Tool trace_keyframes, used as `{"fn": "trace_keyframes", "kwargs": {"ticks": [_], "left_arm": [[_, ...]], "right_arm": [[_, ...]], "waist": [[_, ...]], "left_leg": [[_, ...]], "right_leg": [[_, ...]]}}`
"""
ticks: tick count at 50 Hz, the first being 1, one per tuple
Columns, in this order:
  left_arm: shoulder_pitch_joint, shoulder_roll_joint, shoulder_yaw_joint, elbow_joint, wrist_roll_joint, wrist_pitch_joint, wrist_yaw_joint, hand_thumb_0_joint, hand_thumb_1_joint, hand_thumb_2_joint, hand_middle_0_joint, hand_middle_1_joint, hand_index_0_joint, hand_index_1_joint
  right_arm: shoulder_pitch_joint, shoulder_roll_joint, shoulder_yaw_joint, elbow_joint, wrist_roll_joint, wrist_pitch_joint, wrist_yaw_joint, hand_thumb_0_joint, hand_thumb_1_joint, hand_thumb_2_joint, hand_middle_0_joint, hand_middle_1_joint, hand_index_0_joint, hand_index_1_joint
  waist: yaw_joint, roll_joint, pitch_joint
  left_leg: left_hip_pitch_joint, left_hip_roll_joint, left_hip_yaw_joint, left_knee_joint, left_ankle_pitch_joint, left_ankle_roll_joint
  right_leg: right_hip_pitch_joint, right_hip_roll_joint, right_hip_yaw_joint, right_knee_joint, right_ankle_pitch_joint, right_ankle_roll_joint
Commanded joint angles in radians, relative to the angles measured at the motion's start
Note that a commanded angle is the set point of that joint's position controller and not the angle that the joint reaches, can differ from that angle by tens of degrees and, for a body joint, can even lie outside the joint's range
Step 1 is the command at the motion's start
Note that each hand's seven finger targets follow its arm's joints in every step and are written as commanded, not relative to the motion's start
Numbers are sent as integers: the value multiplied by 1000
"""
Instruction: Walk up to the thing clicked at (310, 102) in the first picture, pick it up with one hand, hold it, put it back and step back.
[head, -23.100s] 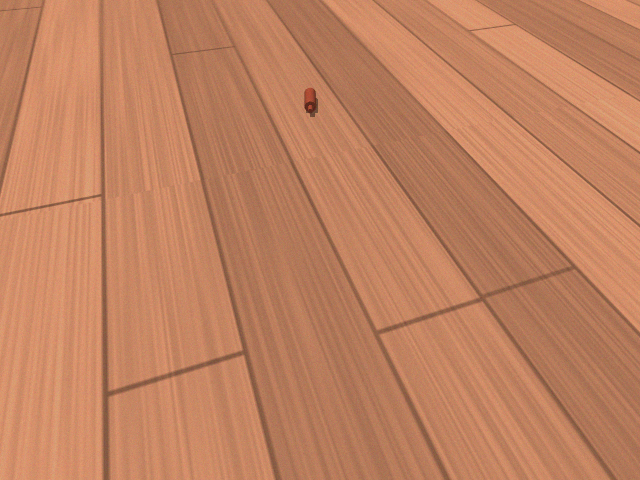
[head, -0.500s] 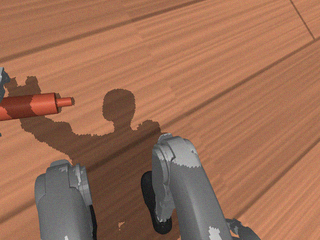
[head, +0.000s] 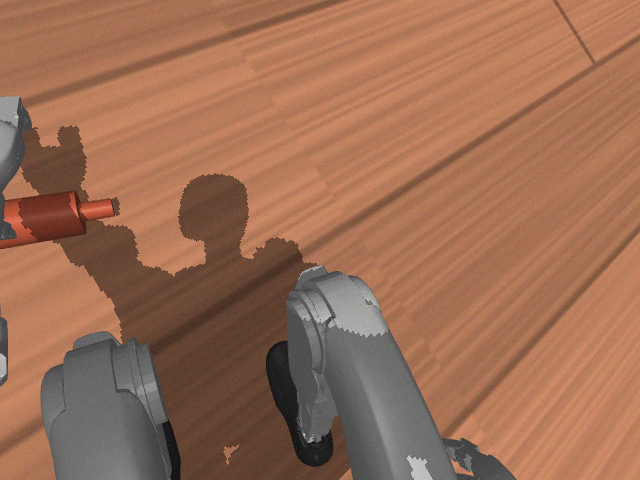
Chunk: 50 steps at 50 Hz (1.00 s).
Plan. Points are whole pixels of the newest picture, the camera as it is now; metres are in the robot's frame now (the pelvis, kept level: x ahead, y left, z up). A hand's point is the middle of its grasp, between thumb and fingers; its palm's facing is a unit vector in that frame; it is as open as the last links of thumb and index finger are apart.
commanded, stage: approach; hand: left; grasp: from above
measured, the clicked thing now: (38, 219) +0.51 +0.22 -0.30
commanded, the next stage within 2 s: close in in 0.30 s
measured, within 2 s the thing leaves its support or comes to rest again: neither
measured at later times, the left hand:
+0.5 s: hand out of the picture +0.48 +0.26 -0.18, palm faces -0.45 -0.03 -0.89, open 13.8 cm
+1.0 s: hand (2, 224) +0.49 +0.25 -0.24, palm faces -0.47 -0.06 -0.88, open 14.2 cm
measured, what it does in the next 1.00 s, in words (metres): stands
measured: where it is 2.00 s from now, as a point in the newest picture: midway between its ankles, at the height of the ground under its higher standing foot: (238, 460)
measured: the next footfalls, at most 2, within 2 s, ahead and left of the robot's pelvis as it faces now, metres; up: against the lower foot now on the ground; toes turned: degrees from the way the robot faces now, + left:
none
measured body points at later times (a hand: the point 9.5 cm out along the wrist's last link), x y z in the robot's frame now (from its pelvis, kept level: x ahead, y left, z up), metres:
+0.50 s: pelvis +0.00 +0.00 +0.00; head +0.25 +0.07 +0.36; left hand +0.50 +0.26 -0.13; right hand +0.03 -0.28 -0.09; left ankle +0.07 +0.12 -0.30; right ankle +0.11 -0.12 -0.30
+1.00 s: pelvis +0.00 +0.00 -0.02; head +0.28 +0.07 +0.32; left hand +0.51 +0.25 -0.19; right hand -0.02 -0.26 -0.09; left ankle +0.07 +0.12 -0.30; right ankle +0.11 -0.12 -0.30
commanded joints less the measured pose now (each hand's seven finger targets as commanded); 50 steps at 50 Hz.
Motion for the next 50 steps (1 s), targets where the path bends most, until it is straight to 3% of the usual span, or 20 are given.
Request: {"fn": "trace_keyframes", "kwargs": {"ticks": [1,3,4,7,11,13,15,16,17,19,20,23,28,32,36,40,43,45,47,50], "left_arm": [[-309,241,64,-99,-19,60,47,0,-541,1042,-82,-1033,-77,-1038],[-238,214,43,-45,-19,84,26,0,-552,1049,-84,-1032,-76,-1040],[-227,266,80,-63,-35,87,27,0,-544,1064,-86,-1047,-78,-1055],[-199,255,68,-126,-69,91,-2,0,-544,1081,-92,-1061,-83,-1070],[-137,312,144,-188,-86,59,-44,0,-557,1043,-78,-1034,-71,-1041],[-202,327,159,-287,-87,19,-55,0,-550,1061,-78,-1065,-73,-1070],[-292,206,65,-377,-105,-25,-68,0,-552,1024,-69,-1061,-69,-1060],[-302,235,69,-395,-105,-43,-68,0,-555,1015,-66,-1067,-70,-1062],[-291,211,36,-363,-103,-49,-69,0,-549,1035,-68,-1063,-69,-1060],[-301,237,42,-383,-93,-64,-56,0,-533,1080,-77,-1085,-76,-1085],[-295,209,27,-371,-82,-60,-49,0,-530,1141,-92,-1090,-80,-1101],[-292,129,-20,-239,-69,-45,-28,0,-530,1102,-86,-1061,-80,-1066],[-246,165,-2,-74,-27,-21,2,0,-466,1081,-116,-1082,-121,-1076],[-294,248,55,-87,-4,-16,35,0,-530,1038,-76,-1006,-66,-1016],[-266,264,82,-14,11,-22,53,0,-562,1036,-66,-976,-48,-993],[-307,340,120,-75,14,-44,82,0,-563,1036,-67,-982,-49,-999],[-284,335,113,-19,9,-53,96,0,-553,1015,-60,-988,-48,-999],[-316,377,122,-93,0,-62,115,0,-570,1041,-62,-970,-42,-990],[-264,365,115,-25,12,-56,121,0,-560,1023,-59,-975,-44,-989],[-251,406,137,-49,7,-59,135,0,-566,1046,-66,-963,-44,-986]], "right_arm": [[237,-273,-72,-13,7,4,0,0,-901,-896,200,300,200,300],[232,-265,-64,-20,12,5,8,0,-904,-897,200,300,200,300],[222,-269,-67,-33,17,7,8,0,-904,-897,200,300,200,300],[209,-256,-63,-48,24,12,10,0,-906,-897,200,300,200,300],[250,-282,-90,-45,18,18,8,0,-906,-897,200,300,200,300],[266,-284,-97,-49,12,23,4,0,-907,-898,200,300,200,300],[247,-262,-98,-55,12,19,0,0,-909,-898,200,300,200,300],[248,-258,-107,-34,13,20,-5,0,-910,-898,200,300,200,300],[263,-261,-108,-12,17,20,-10,0,-908,-897,200,300,200,300],[277,-260,-115,-5,10,20,-15,0,-906,-897,200,300,200,300],[275,-253,-115,4,12,21,-16,0,-905,-896,200,300,200,300],[265,-255,-101,23,10,17,-15,0,-901,-896,200,300,200,300],[239,-272,-72,12,-1,6,-8,0,-900,-896,200,300,200,300],[231,-288,-65,-11,-7,-3,0,0,-898,-900,199,300,199,300],[232,-292,-48,-28,-24,-19,15,0,-897,-900,199,300,199,300],[244,-310,-40,-39,-37,-36,20,0,-899,-901,199,300,199,300],[247,-315,-26,-37,-52,-51,29,0,-897,-900,199,300,199,300],[248,-322,-25,-30,-52,-54,25,0,-896,-900,200,300,199,300],[254,-330,-18,-25,-61,-66,36,0,-897,-900,200,300,199,300],[254,-332,-12,-18,-63,-66,39,0,-896,-901,200,300,200,300]], "waist": [[-4,351,-679],[-3,342,-654],[12,313,-664],[22,297,-682],[12,260,-651],[4,271,-681],[-20,310,-711],[-17,320,-727],[-17,324,-714],[-8,338,-745],[1,353,-771],[-29,322,-642],[-28,310,-536],[-27,371,-596],[-74,330,-516],[-67,380,-594],[-95,324,-545],[-69,379,-626],[-83,388,-571],[-70,384,-587]], "left_leg": [[492,-11,54,-268,238,20],[453,-15,72,-259,229,28],[424,-15,68,-262,202,32],[393,-15,80,-246,194,41],[372,-14,80,-222,218,36],[406,-13,75,-203,233,31],[432,-12,67,-211,185,22],[445,-7,63,-212,155,23],[452,-10,65,-210,149,21],[470,-8,64,-221,149,19],[502,-8,61,-233,162,16],[476,-9,46,-251,142,17],[470,-10,29,-262,164,13],[519,-5,21,-252,227,6],[447,-6,34,-213,195,18],[486,-3,39,-197,197,15],[411,-2,39,-167,147,28],[446,0,38,-170,165,23],[453,5,30,-160,182,13],[429,9,28,-150,194,18]], "right_leg": [[390,28,-60,-192,228,-56],[412,31,-51,-197,223,-54],[432,35,-51,-200,200,-52],[488,38,-37,-209,204,-44],[501,29,-39,-210,209,-47],[506,26,-40,-218,216,-53],[477,31,-44,-231,166,-57],[470,37,-42,-231,137,-55],[442,36,-44,-237,130,-54],[465,36,-45,-235,131,-51],[444,35,-50,-227,142,-53],[347,40,-75,-223,134,-57],[297,33,-84,-188,154,-58],[322,28,-85,-162,208,-56],[322,34,-83,-167,183,-51],[375,35,-85,-164,182,-50],[388,39,-89,-171,156,-39],[427,42,-87,-174,173,-42],[388,43,-105,-148,184,-47],[436,51,-103,-154,203,-45]]}}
